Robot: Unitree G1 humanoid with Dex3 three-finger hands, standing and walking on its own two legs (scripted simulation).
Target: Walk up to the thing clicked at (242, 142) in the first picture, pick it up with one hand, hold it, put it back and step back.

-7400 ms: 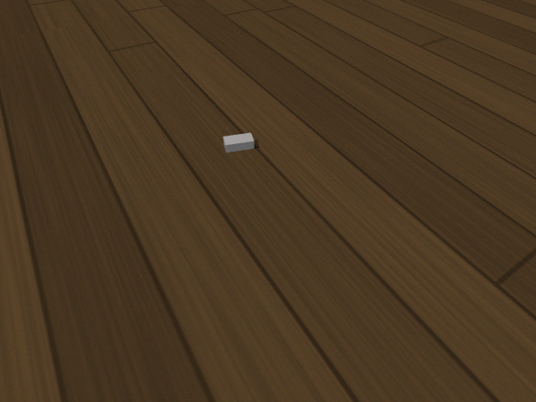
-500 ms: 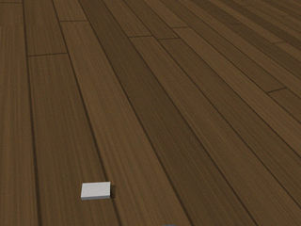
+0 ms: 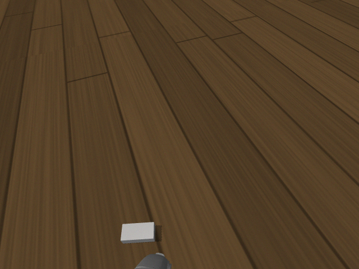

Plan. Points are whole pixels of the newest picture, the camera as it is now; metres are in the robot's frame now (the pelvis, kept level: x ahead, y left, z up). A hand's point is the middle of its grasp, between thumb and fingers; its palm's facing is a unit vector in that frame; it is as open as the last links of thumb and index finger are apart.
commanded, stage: walk up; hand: left
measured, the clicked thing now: (138, 232) +0.40 +0.27 -0.74
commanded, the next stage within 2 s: none
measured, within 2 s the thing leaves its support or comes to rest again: neither
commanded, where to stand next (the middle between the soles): +0.08 +0.02 m, yaw +2 degrees
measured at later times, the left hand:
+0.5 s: hand out of the picture +0.08 +0.31 -0.17, palm faces +0.01 -0.93 -0.37, open 7.4 cm
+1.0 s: hand out of the picture +0.01 +0.29 -0.15, palm faces +0.00 -0.95 -0.31, open 7.4 cm
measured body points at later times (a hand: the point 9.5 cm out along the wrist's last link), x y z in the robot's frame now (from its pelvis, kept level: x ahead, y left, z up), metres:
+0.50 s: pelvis -0.01 +0.04 -0.02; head +0.03 +0.05 +0.43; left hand +0.08 +0.35 -0.14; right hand +0.13 -0.26 -0.12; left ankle +0.04 +0.15 -0.74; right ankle -0.02 -0.10 -0.74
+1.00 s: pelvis -0.02 +0.03 +0.01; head -0.02 +0.04 +0.46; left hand +0.01 +0.34 -0.12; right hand +0.04 -0.28 -0.11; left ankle +0.04 +0.15 -0.73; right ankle -0.02 -0.09 -0.73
